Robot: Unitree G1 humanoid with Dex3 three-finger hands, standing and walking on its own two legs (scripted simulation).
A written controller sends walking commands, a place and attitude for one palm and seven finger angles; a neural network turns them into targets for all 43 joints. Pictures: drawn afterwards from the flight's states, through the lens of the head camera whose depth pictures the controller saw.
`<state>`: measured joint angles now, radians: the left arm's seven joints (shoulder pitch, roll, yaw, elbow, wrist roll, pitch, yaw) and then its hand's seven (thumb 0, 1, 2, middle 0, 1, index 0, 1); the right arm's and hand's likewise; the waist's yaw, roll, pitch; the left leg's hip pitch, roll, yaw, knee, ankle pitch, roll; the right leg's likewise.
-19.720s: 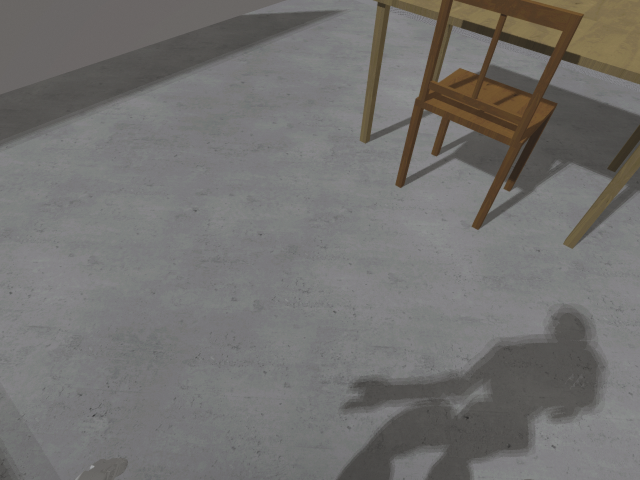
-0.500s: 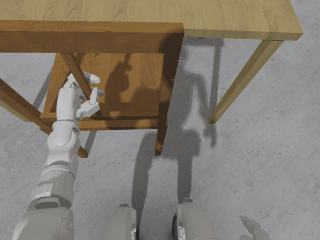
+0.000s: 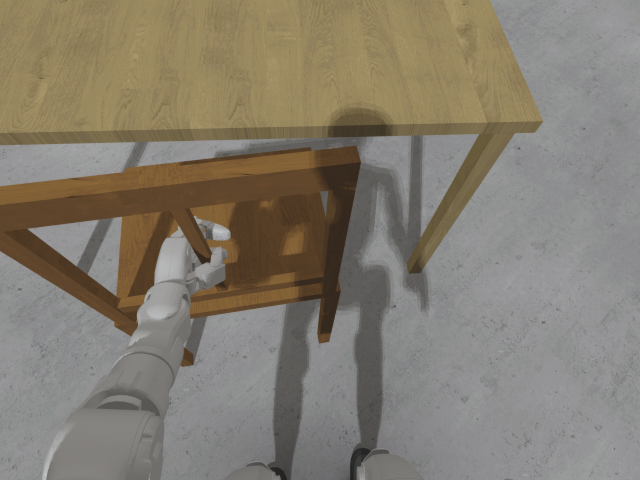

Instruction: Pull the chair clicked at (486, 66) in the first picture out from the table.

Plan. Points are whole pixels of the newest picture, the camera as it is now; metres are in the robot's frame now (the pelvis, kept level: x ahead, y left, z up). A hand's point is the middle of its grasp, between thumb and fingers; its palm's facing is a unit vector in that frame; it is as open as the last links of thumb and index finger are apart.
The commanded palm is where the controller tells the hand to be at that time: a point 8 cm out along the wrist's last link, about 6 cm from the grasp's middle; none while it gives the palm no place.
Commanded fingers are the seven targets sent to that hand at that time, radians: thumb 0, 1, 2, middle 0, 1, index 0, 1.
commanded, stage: step backward, pulling the chair out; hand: left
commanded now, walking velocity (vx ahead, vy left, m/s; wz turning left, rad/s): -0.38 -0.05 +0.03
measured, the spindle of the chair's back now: (204, 253) +0.42 +0.16 -0.07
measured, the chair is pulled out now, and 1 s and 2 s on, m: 0.06 0.24 0.30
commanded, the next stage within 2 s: none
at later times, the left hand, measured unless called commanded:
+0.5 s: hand (237, 334) +0.30 +0.10 -0.06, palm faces +0.00 -0.99 -0.15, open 4.9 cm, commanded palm +0.30 +0.16 -0.06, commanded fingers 0.00 0.90 0.90 -0.50 -1.45 -0.50 -1.45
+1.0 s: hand (231, 401) +0.21 +0.10 -0.06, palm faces +0.01 -0.98 -0.18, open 5.0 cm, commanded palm +0.22 +0.16 -0.06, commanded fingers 0.00 0.90 0.90 -0.50 -1.45 -0.50 -1.45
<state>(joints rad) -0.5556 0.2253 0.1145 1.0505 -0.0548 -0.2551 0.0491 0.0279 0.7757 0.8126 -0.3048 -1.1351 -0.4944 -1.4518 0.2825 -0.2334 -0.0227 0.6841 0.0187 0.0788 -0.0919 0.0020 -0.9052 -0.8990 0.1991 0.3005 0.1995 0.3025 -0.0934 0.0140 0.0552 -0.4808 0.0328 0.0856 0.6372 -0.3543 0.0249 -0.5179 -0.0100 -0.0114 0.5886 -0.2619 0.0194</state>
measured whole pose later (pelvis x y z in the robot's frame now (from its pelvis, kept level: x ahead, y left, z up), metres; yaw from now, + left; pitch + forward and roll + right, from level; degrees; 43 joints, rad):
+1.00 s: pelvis -0.15 -0.02 -0.01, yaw +1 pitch +3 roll +2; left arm -0.55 0.16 0.01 1.08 -0.06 -0.20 0.09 0.02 0.73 0.83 -0.31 -1.16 -0.50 -1.45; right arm 0.22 -0.23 -0.01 0.77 0.04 -0.04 -0.13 0.01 -0.90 -0.90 0.20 0.30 0.20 0.30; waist -0.05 -0.01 0.12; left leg -0.41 0.02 0.05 0.67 -0.31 -0.03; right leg -0.56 -0.05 0.00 0.64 -0.13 0.00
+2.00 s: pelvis -0.23 -0.02 +0.00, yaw +3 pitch +4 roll +0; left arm -0.63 0.17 0.04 1.11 -0.05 -0.17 0.09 0.04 0.74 0.80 -0.27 -1.20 -0.50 -1.45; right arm 0.17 -0.27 0.00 0.78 0.04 -0.05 -0.13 0.00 -0.90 -0.90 0.20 0.30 0.20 0.30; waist -0.10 0.01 0.16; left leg -0.44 0.01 0.01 0.65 -0.27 -0.03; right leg -0.52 -0.05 -0.04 0.59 -0.14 0.00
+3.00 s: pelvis -0.41 -0.01 +0.00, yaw +3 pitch +3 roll +1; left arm -0.57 0.15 -0.01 1.06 -0.05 -0.14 0.08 0.04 0.75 0.80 -0.26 -1.22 -0.50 -1.45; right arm 0.23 -0.28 -0.02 0.76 0.02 -0.03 -0.13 0.01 -0.91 -0.90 0.20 0.30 0.20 0.30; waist -0.05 -0.01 0.14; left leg -0.33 0.02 0.02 0.55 -0.27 -0.02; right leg -0.49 -0.04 -0.01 0.70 -0.30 0.02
